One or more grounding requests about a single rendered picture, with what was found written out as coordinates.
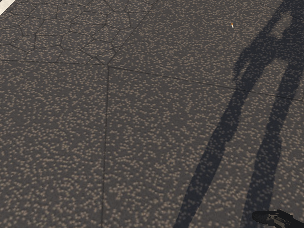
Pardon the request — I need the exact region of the robot right hand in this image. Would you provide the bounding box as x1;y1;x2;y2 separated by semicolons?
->
252;209;304;228

